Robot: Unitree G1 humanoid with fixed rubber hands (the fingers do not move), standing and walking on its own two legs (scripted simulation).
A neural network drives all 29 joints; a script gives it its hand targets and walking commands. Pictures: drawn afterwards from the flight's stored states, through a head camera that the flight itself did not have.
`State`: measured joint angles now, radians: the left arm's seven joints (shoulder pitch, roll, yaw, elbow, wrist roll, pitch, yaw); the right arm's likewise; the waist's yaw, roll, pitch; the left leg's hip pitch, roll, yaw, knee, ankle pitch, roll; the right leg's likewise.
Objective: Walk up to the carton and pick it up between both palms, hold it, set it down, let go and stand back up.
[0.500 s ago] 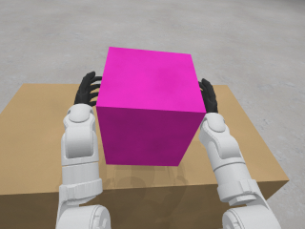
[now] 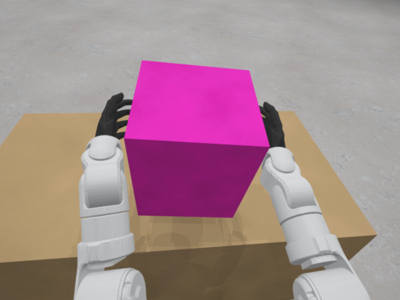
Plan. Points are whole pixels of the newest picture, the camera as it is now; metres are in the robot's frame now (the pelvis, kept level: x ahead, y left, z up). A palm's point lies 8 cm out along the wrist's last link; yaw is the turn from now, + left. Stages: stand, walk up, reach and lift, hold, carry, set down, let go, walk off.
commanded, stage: hold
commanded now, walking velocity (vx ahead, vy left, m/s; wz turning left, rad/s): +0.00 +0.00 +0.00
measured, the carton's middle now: (191, 146) +0.39 +0.01 +0.14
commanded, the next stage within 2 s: none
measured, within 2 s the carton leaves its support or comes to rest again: neither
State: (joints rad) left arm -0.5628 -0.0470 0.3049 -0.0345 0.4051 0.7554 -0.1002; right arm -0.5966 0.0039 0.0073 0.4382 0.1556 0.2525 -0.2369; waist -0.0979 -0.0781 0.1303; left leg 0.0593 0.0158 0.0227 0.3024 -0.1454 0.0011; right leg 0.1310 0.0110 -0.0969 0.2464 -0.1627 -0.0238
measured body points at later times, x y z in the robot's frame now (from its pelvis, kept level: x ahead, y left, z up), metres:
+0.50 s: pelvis -0.01 +0.00 +0.00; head -0.04 +0.03 +0.45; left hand +0.37 +0.15 +0.20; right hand +0.36 -0.15 +0.17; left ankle +0.03 +0.12 -0.75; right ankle +0.00 -0.10 -0.75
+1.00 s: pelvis -0.01 +0.00 +0.00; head -0.04 +0.03 +0.45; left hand +0.37 +0.16 +0.20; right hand +0.36 -0.15 +0.17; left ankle +0.03 +0.12 -0.75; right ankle +0.00 -0.10 -0.75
